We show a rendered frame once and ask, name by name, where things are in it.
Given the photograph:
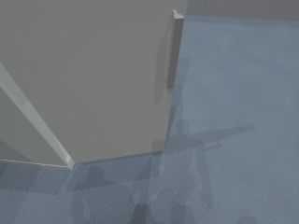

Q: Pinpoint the handle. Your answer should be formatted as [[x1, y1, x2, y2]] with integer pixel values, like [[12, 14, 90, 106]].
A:
[[165, 9, 184, 89]]

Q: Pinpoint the fridge door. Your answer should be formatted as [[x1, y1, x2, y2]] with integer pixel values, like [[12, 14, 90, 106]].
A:
[[0, 0, 188, 163]]

